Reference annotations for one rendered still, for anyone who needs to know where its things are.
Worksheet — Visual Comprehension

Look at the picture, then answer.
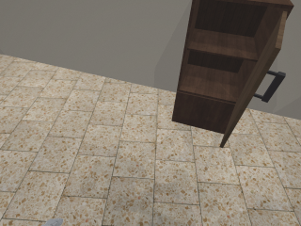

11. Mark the cupboard door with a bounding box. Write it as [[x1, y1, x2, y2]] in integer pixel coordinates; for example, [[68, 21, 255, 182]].
[[219, 11, 288, 148]]

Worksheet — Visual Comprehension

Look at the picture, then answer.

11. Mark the handle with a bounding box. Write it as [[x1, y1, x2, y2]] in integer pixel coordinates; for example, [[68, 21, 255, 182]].
[[254, 71, 286, 103]]

